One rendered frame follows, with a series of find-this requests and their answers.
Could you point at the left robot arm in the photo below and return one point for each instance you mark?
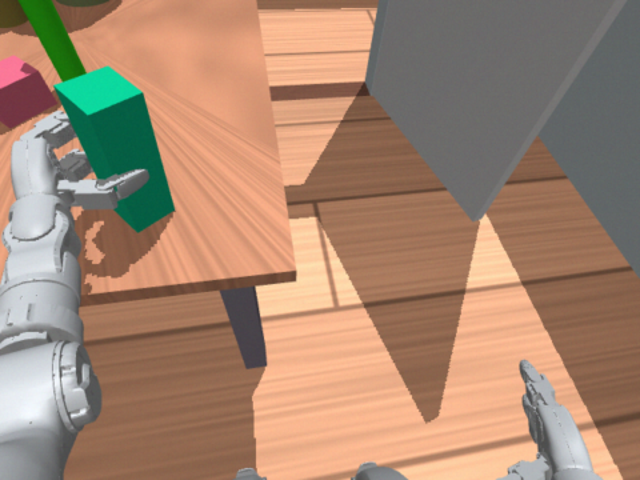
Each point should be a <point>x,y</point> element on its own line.
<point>48,389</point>

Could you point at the table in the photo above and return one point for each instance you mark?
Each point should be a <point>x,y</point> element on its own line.
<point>201,67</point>

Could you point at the left robot hand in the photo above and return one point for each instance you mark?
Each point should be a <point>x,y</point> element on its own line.
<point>35,169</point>

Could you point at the right robot hand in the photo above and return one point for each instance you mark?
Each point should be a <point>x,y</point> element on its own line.
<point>560,444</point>

